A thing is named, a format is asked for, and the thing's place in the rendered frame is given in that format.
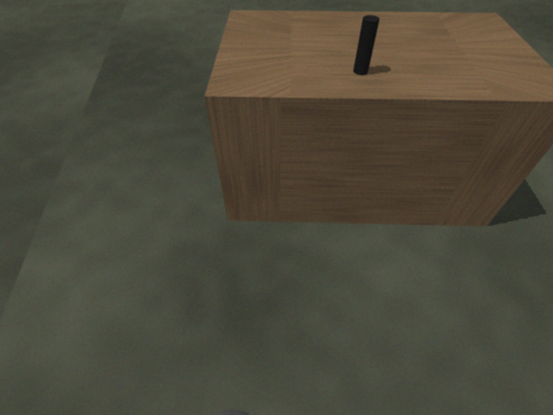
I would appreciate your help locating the can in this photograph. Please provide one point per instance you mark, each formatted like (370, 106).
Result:
(366, 42)

